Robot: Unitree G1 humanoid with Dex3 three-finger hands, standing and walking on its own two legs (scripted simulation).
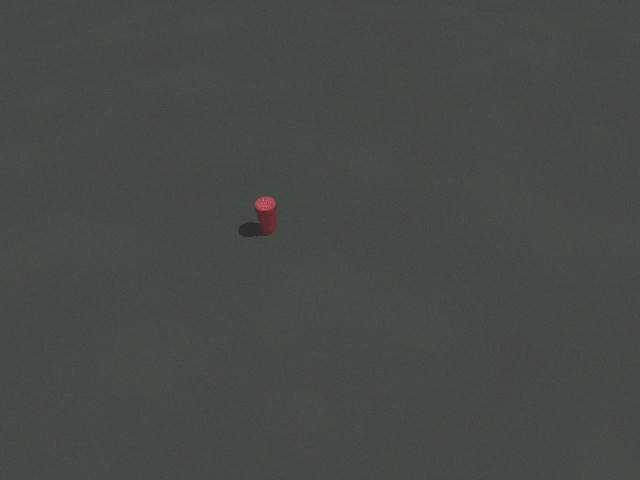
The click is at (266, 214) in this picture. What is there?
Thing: tapered cup
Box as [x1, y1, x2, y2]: [255, 196, 276, 234]
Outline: 265,196 255,201 255,209 257,212 258,219 260,221 262,231 266,234 270,234 275,230 276,206 273,198
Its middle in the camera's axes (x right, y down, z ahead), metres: -0.22 -0.11 +1.66
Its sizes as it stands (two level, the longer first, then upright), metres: 0.089 0.089 0.159
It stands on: the floor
